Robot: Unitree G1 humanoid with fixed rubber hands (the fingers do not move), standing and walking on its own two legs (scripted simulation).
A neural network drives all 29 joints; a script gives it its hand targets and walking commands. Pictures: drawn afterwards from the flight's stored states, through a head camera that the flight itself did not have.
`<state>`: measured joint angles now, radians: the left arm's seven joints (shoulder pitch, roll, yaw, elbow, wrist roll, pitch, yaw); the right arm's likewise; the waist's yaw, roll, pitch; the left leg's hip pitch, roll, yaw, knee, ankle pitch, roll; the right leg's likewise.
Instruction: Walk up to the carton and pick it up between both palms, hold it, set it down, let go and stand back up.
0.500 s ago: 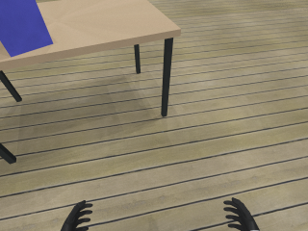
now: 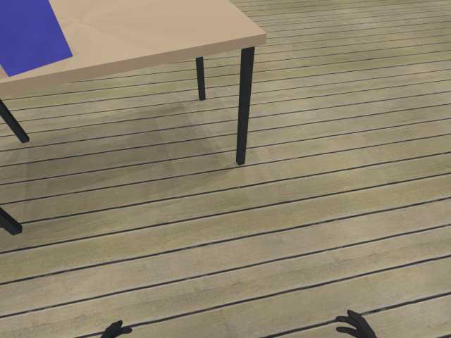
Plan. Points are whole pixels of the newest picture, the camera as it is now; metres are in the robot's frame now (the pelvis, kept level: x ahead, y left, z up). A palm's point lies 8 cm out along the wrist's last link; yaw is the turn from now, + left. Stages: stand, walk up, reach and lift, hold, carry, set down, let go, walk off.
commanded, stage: stand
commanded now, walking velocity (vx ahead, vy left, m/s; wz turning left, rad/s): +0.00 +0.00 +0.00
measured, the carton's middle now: (10, 14) +0.98 +0.66 +0.14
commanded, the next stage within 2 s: walk up in 1.36 s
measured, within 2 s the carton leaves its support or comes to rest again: neither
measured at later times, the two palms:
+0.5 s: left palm out of the picture +0.08 +0.24 -0.12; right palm out of the picture +0.09 -0.25 -0.11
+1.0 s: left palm out of the picture +0.05 +0.24 -0.11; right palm out of the picture +0.05 -0.25 -0.10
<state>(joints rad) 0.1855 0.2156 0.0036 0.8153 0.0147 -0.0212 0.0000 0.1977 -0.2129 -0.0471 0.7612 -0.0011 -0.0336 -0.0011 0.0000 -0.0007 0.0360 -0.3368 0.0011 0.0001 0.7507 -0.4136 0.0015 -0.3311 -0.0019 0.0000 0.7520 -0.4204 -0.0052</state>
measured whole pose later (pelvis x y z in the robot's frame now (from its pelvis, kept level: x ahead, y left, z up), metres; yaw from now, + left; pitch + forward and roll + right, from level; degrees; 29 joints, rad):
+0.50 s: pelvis -0.01 +0.00 +0.01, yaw +0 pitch +0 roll +0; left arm 0.16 0.22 0.00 0.93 0.01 -0.03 0.00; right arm 0.20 -0.21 -0.06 0.86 0.00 -0.04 -0.01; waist 0.00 0.00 0.02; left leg -0.33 0.00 0.00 0.69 -0.36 0.00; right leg -0.33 0.00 0.00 0.69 -0.37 -0.01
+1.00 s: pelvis -0.03 +0.00 +0.02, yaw +0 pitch +0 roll +0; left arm 0.16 0.22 0.00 1.03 0.01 -0.03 0.00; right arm 0.20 -0.21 -0.06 0.97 0.00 -0.04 -0.01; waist 0.00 0.00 -0.01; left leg -0.27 0.00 0.00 0.51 -0.24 0.00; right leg -0.27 0.00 0.00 0.52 -0.25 0.00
